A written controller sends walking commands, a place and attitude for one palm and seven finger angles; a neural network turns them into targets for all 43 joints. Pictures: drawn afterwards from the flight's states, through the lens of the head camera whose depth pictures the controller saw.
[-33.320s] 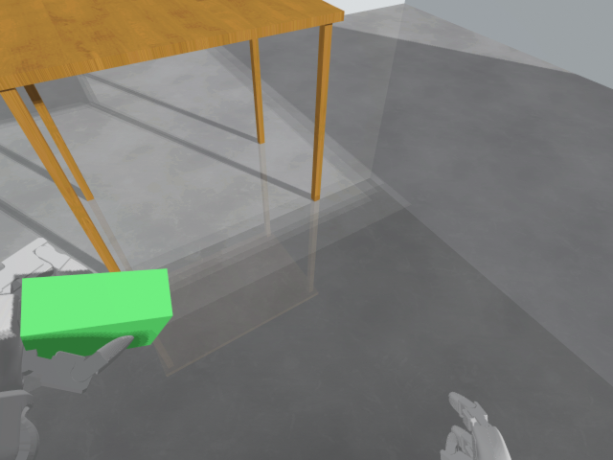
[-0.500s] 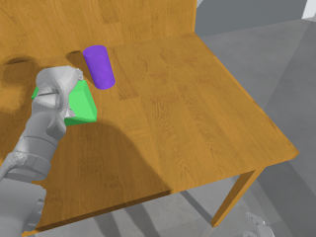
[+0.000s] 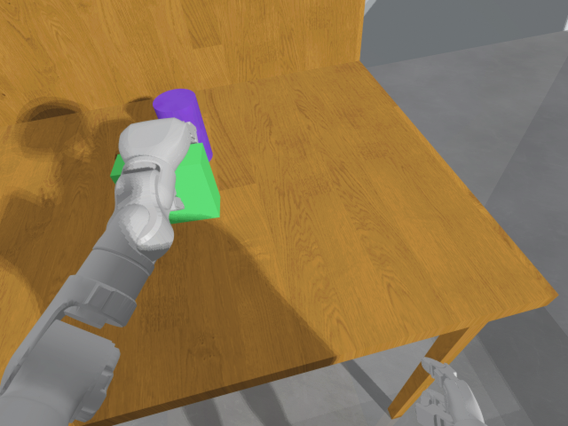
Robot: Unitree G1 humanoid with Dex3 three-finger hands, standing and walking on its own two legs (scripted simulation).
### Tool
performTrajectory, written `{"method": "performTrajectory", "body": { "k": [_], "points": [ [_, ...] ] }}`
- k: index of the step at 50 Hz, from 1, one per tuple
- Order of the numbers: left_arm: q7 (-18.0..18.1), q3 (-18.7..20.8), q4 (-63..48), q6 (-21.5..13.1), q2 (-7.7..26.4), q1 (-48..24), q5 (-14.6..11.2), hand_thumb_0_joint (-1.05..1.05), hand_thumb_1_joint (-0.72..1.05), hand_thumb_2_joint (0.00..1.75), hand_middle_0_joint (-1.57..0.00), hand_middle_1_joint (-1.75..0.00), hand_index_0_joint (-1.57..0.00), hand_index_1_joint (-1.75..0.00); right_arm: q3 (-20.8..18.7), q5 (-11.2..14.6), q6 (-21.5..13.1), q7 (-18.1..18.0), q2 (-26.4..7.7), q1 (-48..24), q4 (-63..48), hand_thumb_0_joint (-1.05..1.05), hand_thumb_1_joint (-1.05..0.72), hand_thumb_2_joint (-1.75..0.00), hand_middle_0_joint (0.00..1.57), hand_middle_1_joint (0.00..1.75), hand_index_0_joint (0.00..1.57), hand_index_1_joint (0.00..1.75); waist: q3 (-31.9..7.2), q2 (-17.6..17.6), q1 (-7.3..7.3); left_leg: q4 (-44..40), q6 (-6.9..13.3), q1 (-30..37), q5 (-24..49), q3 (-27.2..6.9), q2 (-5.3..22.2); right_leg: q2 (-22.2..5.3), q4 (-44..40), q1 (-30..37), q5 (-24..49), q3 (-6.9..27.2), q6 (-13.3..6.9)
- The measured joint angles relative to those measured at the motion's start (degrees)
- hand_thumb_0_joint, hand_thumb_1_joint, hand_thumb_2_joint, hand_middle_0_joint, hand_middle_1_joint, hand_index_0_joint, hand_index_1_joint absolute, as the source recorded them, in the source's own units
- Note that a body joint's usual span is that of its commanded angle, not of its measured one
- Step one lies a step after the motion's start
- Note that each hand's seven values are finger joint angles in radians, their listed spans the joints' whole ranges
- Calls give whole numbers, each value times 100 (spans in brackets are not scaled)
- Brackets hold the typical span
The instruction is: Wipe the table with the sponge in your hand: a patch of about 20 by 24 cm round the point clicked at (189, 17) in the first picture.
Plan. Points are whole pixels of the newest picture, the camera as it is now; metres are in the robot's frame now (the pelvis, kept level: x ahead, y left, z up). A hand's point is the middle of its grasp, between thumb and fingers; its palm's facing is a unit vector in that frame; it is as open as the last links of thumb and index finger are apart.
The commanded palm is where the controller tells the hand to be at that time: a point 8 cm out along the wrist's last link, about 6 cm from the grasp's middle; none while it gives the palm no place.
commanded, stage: wipe back along the middle lane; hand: left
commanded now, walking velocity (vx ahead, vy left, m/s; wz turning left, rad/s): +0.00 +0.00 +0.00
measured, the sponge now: (175, 195) +0.40 +0.23 +0.11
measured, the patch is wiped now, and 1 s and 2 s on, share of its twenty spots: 0.35 0.70 0.75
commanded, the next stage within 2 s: slide across to the third lane in 1.56 s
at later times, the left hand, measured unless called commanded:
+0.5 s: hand (173, 199) +0.36 +0.20 +0.15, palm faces +0.06 -0.05 -1.00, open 9.2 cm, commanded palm +0.32 +0.19 +0.18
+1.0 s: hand (170, 226) +0.31 +0.19 +0.15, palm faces +0.13 -0.10 -0.99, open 9.2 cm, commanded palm +0.26 +0.18 +0.17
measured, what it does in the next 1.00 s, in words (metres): stands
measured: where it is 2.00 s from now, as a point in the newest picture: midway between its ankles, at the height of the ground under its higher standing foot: outside the picture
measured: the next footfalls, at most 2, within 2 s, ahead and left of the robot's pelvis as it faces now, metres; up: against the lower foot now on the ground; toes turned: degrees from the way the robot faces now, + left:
none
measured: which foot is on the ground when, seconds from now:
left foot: down 0.00-1.00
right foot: down 0.00-1.00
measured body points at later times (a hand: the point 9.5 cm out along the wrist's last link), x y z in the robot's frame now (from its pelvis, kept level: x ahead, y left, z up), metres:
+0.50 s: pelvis -0.01 -0.02 +0.00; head -0.01 -0.06 +0.45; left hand +0.35 +0.20 +0.20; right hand +0.21 -0.24 -0.10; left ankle -0.06 +0.08 -0.74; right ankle +0.00 -0.11 -0.74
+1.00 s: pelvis -0.02 -0.02 +0.00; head -0.03 -0.07 +0.44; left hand +0.30 +0.19 +0.20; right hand +0.20 -0.24 -0.09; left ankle -0.06 +0.08 -0.74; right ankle +0.00 -0.11 -0.74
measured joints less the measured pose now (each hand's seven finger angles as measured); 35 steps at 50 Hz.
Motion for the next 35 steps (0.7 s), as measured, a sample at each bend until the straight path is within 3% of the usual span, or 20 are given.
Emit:
{"method": "performTrajectory", "body": {
  "k": [10, 17, 35],
  "points": [
    [152, 267, -848, 274, 32, 787, 5, 1, -46, 112, -80, -145, -81, -146, -20, 13, 225, 87, -77, 23, -64, 1, -91, -90, 20, 30, 20, 30, -18, 64, -40, -83, -34, 167, -14, 166, 97, 115, -25, 82, 28, 158, -44],
    [86, 165, -1204, 613, 61, 1066, 40, 2, -45, 112, -78, -146, -80, -147, -17, 75, 316, 61, -153, -106, -135, 1, -91, -90, 20, 30, 20, 30, 4, 50, -19, -29, -62, 237, -28, 185, 129, 148, 46, 138, 17, 169, -89],
    [141, 241, -1798, 718, 96, 1761, 13, 4, -44, 111, -76, -148, -78, -148, 105, 126, 386, 54, -39, -210, -295, 1, -91, -90, 20, 30, 20, 30, -32, 61, -23, 166, -141, 287, -100, 255, 207, 231, 241, 159, -21, 216, -170]
  ]
}}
